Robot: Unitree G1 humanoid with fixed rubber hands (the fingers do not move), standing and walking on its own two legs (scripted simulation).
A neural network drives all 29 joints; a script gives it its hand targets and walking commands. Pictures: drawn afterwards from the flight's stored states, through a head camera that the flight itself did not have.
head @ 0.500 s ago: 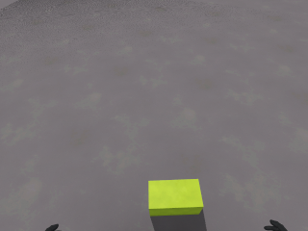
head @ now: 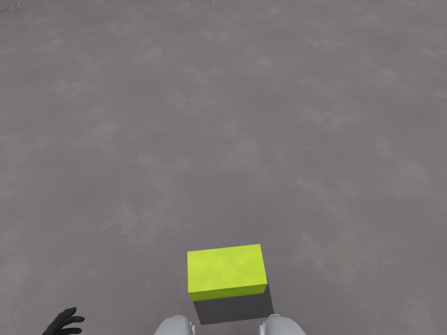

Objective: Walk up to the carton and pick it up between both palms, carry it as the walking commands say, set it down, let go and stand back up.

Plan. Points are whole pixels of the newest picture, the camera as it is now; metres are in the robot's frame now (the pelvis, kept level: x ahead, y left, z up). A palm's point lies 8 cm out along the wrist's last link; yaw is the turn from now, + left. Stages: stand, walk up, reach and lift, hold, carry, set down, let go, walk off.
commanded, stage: walk up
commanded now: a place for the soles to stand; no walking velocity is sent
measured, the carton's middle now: (226, 273) +0.40 +0.02 -0.66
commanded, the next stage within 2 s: reach and lift in 1.94 s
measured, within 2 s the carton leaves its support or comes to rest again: neither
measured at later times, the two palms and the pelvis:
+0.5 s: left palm out of the picture +0.10 +0.32 -0.07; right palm (404, 325) +0.15 -0.30 -0.10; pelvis +0.01 +0.00 +0.01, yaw +7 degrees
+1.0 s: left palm out of the picture +0.06 +0.31 -0.08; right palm (402, 324) +0.15 -0.29 -0.08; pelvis +0.01 +0.00 +0.03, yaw +7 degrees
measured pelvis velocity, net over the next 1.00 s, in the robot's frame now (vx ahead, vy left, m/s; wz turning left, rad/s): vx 0.01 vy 0.00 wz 0.13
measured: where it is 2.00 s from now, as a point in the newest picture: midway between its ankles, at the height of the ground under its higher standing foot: outside the picture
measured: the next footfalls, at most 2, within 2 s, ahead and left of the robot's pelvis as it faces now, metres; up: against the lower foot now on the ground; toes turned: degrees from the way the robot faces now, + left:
left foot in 0.10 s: +0.07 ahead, +0.12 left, +0.00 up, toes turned -3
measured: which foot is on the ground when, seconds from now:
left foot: up 0.00-0.08, down 0.10-1.00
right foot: down 0.00-1.00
